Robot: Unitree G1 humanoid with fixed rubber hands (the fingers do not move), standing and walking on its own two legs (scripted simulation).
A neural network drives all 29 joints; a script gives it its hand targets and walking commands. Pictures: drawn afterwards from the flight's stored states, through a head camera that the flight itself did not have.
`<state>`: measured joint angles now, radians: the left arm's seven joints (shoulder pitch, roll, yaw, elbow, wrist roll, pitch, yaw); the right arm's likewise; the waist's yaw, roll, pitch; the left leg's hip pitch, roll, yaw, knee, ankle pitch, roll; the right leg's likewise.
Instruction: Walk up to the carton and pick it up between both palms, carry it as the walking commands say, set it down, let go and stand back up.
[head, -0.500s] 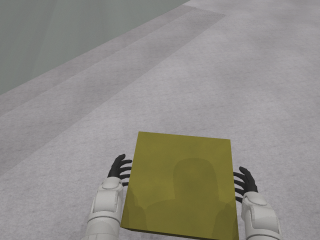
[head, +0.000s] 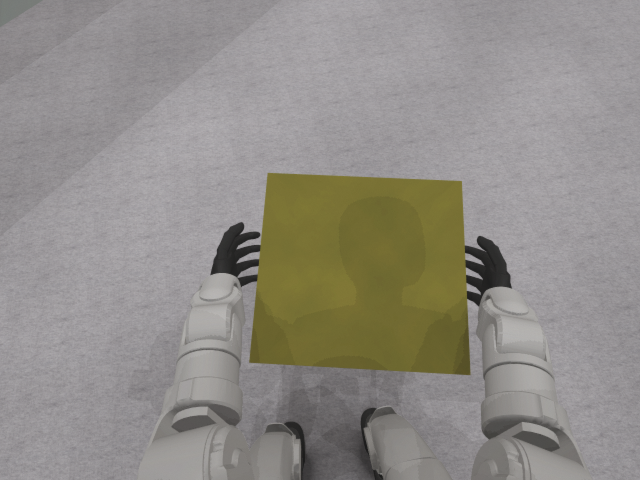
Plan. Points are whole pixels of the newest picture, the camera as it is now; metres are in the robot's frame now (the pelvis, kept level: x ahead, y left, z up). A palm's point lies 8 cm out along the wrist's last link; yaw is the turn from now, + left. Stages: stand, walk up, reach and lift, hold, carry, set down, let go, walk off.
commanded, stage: set down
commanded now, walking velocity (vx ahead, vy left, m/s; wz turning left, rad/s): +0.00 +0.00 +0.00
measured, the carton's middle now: (356, 278) +0.38 -0.07 -0.12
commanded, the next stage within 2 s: none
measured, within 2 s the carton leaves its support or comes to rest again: neither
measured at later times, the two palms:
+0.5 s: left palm (252, 278) +0.40 +0.09 -0.14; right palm (471, 290) +0.34 -0.25 -0.14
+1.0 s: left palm (260, 286) +0.42 +0.09 -0.23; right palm (451, 295) +0.36 -0.25 -0.22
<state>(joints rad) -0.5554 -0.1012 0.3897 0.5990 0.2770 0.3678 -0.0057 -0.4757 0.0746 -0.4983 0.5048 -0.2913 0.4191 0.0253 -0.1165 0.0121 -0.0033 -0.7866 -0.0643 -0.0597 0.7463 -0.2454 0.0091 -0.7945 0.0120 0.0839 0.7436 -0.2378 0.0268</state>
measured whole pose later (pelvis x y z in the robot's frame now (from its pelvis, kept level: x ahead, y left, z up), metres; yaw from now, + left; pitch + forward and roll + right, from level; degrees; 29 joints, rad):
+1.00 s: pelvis -0.02 -0.01 -0.14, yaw +0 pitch +42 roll +0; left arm -0.79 -0.01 0.33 0.72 0.15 0.28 0.17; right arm -0.71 -0.02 -0.41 0.67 -0.08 0.33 -0.14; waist -0.12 0.05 -0.25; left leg -1.69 -0.07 -0.07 1.39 -0.43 -0.03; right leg -1.70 0.05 0.05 1.38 -0.42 0.03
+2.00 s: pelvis -0.08 -0.02 -0.28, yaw +2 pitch +29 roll +2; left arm -1.33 0.17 0.31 0.63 0.00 0.31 0.22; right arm -1.26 -0.22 -0.35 0.56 0.00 0.37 -0.19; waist -0.13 0.06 0.55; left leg -1.90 -0.10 -0.04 1.89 -0.50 -0.06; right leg -1.93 0.07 0.06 1.91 -0.49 0.03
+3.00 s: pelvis -0.06 -0.02 -0.36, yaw +3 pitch +30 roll +1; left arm -1.50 0.29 0.08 1.07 -0.17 0.20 0.23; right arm -1.40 -0.38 -0.23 0.98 0.12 0.24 -0.07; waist -0.14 0.04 0.52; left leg -2.15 -0.15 -0.04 2.19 -0.56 -0.08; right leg -2.15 0.04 0.04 2.20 -0.58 0.04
